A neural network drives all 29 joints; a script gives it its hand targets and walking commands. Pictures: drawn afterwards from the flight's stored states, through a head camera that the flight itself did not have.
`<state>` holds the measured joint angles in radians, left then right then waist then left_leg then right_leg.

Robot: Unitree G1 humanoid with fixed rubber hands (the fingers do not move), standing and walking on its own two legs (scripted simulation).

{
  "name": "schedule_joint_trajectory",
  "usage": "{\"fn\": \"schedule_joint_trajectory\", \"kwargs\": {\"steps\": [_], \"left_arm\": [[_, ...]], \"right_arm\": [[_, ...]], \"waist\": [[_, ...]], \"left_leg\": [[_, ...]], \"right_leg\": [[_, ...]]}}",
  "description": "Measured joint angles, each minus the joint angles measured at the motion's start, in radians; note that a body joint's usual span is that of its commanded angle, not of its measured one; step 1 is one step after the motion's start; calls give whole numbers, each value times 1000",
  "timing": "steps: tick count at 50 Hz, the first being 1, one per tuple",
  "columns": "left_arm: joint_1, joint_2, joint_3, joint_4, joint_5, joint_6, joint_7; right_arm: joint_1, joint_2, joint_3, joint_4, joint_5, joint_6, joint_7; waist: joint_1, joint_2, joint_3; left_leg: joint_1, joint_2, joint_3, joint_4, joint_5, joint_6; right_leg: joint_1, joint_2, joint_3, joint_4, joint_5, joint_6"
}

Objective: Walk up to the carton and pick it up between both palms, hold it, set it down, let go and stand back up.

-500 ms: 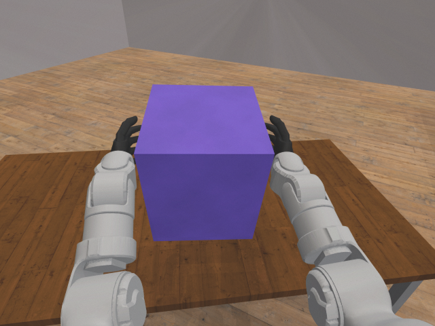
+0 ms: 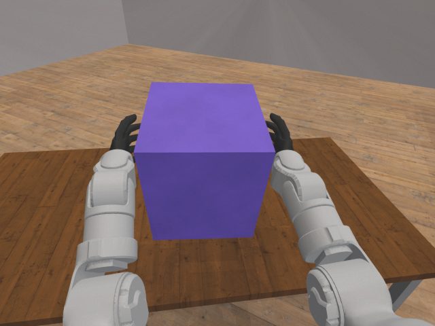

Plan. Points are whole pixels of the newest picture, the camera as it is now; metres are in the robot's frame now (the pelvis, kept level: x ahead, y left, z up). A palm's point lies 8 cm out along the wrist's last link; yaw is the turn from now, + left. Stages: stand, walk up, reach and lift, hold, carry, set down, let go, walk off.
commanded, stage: hold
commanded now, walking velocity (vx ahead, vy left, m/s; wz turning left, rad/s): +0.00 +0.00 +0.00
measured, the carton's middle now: (203, 161) +0.40 +0.01 +0.18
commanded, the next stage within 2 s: none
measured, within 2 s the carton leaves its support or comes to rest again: neither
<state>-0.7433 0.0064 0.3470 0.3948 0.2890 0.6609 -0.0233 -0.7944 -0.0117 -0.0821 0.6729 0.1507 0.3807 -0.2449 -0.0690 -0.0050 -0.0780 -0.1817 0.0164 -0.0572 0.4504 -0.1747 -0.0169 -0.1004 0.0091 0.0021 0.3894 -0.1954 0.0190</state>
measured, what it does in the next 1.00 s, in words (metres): stands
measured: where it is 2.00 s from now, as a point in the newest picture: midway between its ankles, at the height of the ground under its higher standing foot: outside the picture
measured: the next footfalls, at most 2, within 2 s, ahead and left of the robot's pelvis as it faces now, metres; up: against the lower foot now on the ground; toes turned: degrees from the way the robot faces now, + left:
none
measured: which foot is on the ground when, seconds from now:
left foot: down 0.00-1.00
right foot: down 0.00-1.00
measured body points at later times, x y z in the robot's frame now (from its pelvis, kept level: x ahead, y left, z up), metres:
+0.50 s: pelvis +0.00 +0.00 +0.00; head -0.07 +0.01 +0.44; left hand +0.39 +0.16 +0.22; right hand +0.38 -0.14 +0.21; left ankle +0.05 +0.13 -0.74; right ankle +0.02 -0.13 -0.74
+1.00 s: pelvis +0.00 +0.00 +0.00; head -0.07 +0.01 +0.44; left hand +0.39 +0.16 +0.22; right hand +0.38 -0.14 +0.21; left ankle +0.05 +0.13 -0.74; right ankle +0.02 -0.13 -0.74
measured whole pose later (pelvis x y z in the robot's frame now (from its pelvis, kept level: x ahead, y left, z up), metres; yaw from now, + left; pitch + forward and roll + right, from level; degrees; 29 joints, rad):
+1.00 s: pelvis +0.00 +0.00 +0.00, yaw +0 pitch -5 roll -1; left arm -0.74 0.01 0.34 0.37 0.29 0.67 -0.03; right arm -0.79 -0.01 -0.08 0.64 0.15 0.38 -0.25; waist -0.07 -0.01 -0.08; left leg -0.18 0.02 -0.06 0.45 -0.17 -0.02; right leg -0.10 0.01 0.00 0.39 -0.20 0.02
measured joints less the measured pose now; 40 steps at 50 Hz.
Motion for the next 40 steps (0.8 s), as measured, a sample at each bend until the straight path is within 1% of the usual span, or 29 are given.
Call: {"fn": "schedule_joint_trajectory", "kwargs": {"steps": [5, 40], "left_arm": [[0, 0, -7, -12, 0, 0, 1], [0, 0, -8, -18, 1, 5, -4]], "right_arm": [[4, -2, 0, -17, 0, 0, 0], [7, -2, 0, -27, 0, 3, -1]], "waist": [[0, 0, 0], [0, 0, 0]], "left_leg": [[0, 0, 0, 0, 0, 0], [1, 0, 0, 0, 0, 0]], "right_leg": [[0, 0, 0, 0, 0, 0], [1, 0, 0, 0, 0, 0]]}}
